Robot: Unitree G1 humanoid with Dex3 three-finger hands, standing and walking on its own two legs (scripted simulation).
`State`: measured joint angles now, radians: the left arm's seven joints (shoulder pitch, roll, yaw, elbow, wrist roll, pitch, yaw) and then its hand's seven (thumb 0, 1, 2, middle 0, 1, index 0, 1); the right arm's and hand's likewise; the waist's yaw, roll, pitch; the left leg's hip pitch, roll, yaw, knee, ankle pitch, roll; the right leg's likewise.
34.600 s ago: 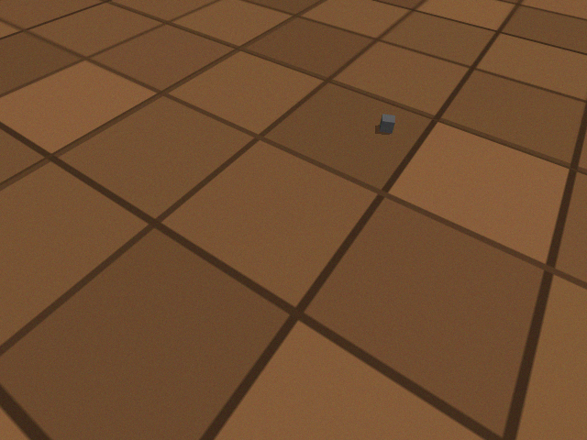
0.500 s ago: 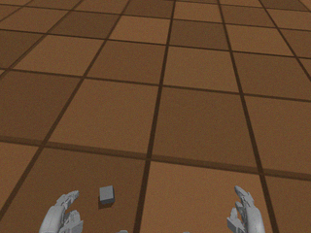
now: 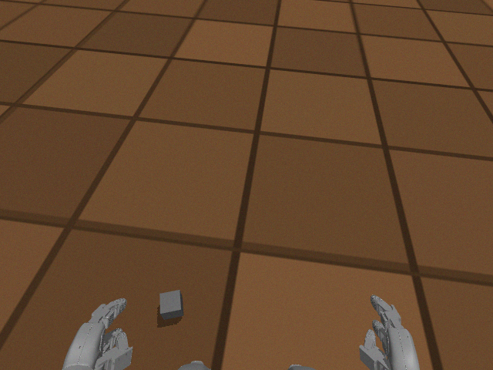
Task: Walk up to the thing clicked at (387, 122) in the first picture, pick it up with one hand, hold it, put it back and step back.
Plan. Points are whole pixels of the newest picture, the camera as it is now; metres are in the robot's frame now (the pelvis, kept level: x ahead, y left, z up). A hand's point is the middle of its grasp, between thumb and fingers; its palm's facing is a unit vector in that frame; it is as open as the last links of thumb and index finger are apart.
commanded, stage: stand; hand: left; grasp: from above
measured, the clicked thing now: (171, 304) +0.44 +0.25 -0.68
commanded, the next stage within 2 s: none
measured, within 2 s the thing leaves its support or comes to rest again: neither
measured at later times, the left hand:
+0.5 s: hand out of the picture +0.05 +0.24 -0.11, palm faces +0.05 -0.94 -0.33, open 7.4 cm
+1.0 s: hand out of the picture +0.04 +0.24 -0.10, palm faces +0.04 -0.94 -0.34, open 7.4 cm
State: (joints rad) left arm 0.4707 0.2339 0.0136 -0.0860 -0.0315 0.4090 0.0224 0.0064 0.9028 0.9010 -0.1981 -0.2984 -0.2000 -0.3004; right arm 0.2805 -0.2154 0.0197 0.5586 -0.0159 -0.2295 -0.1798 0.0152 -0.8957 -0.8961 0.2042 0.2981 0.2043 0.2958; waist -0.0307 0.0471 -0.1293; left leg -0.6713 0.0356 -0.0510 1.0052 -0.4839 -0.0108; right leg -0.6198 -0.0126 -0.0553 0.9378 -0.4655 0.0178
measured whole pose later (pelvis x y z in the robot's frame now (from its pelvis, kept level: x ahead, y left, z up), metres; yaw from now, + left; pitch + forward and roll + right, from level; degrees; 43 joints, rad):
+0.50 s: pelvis +0.00 +0.01 +0.05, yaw +0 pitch -3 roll +0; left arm 0.24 0.28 0.04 0.96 0.03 0.02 0.03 0.00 0.90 0.90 -0.20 -0.30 -0.20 -0.30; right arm 0.19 -0.28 -0.04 1.00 -0.04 0.00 -0.02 0.01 -0.90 -0.90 0.20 0.30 0.20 0.30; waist 0.02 0.01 0.05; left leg -0.24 0.00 -0.02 0.57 -0.29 0.01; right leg -0.22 -0.05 -0.04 0.55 -0.29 0.03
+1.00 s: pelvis +0.00 -0.01 +0.06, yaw +1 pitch -4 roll +0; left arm 0.15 0.30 0.03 1.14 0.03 0.00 0.02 0.00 0.90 0.90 -0.20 -0.30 -0.20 -0.30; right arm 0.14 -0.31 -0.02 1.12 -0.02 0.00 -0.02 0.01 -0.90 -0.90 0.20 0.30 0.20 0.30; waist 0.01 0.02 0.07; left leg -0.13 0.01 -0.03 0.38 -0.19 -0.01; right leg -0.10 -0.03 -0.05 0.36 -0.19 0.02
